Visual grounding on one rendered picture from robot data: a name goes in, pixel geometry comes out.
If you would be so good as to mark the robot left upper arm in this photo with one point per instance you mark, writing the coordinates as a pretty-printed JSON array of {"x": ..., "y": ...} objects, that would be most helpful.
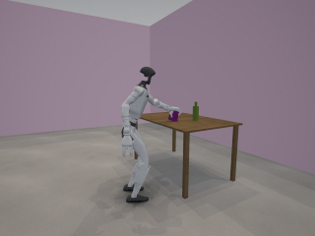
[{"x": 153, "y": 101}]

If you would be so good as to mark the table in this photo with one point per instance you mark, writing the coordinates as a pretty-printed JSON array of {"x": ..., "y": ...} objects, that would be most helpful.
[{"x": 186, "y": 125}]

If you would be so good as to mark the robot left forearm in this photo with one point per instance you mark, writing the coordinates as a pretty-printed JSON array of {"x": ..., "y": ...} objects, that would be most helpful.
[{"x": 165, "y": 106}]

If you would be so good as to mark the left robot hand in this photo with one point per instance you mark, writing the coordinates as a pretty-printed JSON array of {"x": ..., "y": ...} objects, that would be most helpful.
[{"x": 175, "y": 109}]

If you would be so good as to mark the robot right forearm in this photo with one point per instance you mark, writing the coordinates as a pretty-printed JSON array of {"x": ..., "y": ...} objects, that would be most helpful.
[{"x": 126, "y": 120}]

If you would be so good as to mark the sponge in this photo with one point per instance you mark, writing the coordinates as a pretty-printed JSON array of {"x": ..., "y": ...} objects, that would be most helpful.
[{"x": 174, "y": 116}]

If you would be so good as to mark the robot right upper arm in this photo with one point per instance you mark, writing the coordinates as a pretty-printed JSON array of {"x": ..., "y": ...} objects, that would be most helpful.
[{"x": 137, "y": 92}]

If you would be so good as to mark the robot head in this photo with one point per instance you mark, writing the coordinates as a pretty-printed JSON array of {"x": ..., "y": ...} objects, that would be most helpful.
[{"x": 148, "y": 72}]

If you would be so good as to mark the right robot hand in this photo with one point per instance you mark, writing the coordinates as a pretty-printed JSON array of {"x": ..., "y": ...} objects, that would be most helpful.
[{"x": 127, "y": 142}]

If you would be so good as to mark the left robot foot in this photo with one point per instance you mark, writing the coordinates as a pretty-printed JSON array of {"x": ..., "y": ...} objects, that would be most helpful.
[{"x": 126, "y": 188}]

